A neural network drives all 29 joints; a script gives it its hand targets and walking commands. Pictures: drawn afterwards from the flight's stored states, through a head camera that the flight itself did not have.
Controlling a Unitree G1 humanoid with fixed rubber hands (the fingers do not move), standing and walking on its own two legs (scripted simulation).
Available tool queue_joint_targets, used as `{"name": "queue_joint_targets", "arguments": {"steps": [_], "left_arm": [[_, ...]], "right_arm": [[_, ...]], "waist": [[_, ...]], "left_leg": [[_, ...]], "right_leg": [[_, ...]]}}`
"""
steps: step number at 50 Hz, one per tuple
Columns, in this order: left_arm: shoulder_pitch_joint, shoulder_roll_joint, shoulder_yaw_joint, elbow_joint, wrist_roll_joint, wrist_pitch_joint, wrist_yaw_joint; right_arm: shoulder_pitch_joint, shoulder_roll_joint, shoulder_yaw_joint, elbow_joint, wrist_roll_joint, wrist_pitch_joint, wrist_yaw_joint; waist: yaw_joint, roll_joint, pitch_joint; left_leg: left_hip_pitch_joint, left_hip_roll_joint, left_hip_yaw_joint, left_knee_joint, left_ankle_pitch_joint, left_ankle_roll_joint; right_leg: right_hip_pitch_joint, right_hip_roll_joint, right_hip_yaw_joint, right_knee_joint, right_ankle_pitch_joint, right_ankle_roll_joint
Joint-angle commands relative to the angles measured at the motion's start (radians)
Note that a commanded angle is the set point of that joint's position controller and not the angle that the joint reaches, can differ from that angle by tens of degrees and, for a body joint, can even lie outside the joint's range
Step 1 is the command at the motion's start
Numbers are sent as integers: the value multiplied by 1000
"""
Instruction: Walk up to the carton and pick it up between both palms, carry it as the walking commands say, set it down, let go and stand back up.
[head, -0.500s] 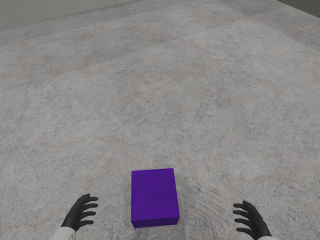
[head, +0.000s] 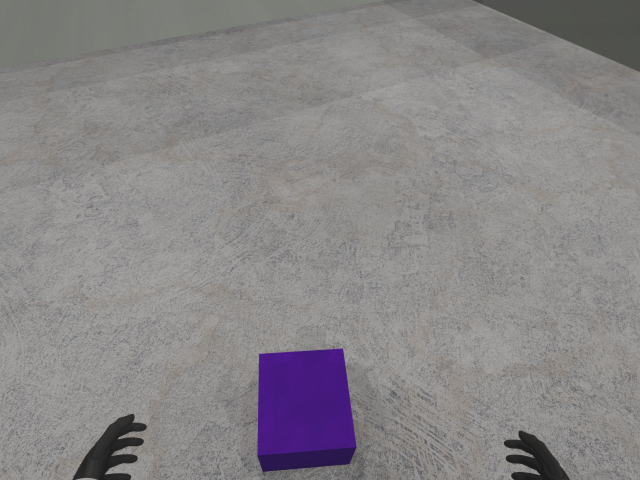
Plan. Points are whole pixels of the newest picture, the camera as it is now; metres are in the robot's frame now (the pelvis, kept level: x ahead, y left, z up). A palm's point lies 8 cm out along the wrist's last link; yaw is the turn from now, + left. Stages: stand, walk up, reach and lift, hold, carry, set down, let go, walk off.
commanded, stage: stand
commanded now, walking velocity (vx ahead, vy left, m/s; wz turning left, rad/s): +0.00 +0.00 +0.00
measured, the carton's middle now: (303, 408) +0.43 +0.04 -0.68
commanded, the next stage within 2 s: none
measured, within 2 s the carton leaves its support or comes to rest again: neither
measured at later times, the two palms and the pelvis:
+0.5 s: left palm out of the picture +0.12 +0.30 -0.09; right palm out of the picture +0.12 -0.29 -0.09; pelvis +0.01 +0.01 +0.00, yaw -1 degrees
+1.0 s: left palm out of the picture +0.09 +0.31 -0.10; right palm out of the picture +0.09 -0.30 -0.09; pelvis -0.01 +0.01 +0.01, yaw -1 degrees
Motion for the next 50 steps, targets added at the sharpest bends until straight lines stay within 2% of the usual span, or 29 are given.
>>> {"name": "queue_joint_targets", "arguments": {"steps": [1,10,18,50], "left_arm": [[-50,121,22,-38,-1,-34,9],[-45,158,6,62,-6,-45,18],[-57,169,-5,121,-9,-48,20],[-91,209,-22,289,-17,-59,15]], "right_arm": [[-53,-137,-32,-37,1,-28,-8],[-56,-180,-21,51,5,-34,-18],[-70,-194,-11,107,9,-39,-21],[-108,-230,8,269,19,-43,-11]], "waist": [[-6,33,-55],[-9,34,-63],[-7,25,-58],[-8,20,-6]], "left_leg": [[10,90,-77,-80,246,-13],[45,103,-82,-86,346,-10],[66,109,-82,-104,372,-6],[74,126,-97,-195,209,8]], "right_leg": [[12,-87,78,-64,230,16],[35,-98,81,-66,307,12],[48,-106,82,-82,327,9],[47,-130,109,-181,218,0]]}}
